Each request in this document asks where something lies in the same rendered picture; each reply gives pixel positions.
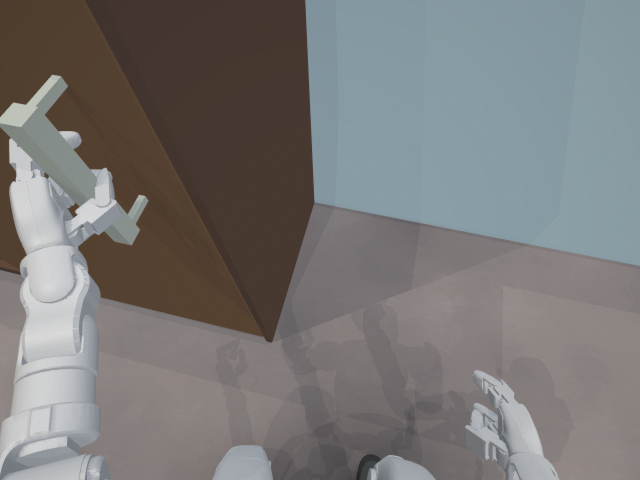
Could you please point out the handle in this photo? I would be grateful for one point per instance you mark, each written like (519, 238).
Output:
(28, 126)

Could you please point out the right robot forearm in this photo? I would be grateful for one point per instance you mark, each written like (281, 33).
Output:
(529, 466)

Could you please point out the left robot forearm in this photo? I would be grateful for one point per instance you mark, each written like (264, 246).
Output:
(53, 412)

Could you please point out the robot right hand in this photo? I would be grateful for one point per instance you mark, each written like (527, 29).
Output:
(497, 437)

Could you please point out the robot right foot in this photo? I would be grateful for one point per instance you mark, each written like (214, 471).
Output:
(366, 463)

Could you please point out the robot left hand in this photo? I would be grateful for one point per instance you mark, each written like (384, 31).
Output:
(40, 206)

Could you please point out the right robot shin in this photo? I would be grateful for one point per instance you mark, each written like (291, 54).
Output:
(387, 457)

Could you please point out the robot left upper arm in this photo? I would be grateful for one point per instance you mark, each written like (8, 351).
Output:
(82, 467)

